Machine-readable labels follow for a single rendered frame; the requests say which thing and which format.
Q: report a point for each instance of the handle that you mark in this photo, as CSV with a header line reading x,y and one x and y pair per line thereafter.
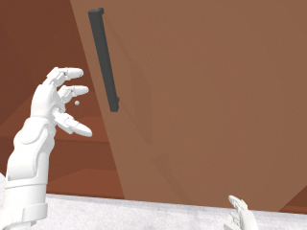
x,y
99,35

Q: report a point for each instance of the robot left forearm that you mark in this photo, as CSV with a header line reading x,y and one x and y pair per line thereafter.
x,y
27,175

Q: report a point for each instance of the wardrobe door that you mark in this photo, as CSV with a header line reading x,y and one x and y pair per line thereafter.
x,y
300,200
212,98

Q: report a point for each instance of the right robot hand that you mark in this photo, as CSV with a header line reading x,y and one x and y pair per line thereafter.
x,y
246,219

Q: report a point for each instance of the left robot hand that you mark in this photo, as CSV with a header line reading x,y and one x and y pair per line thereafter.
x,y
46,100

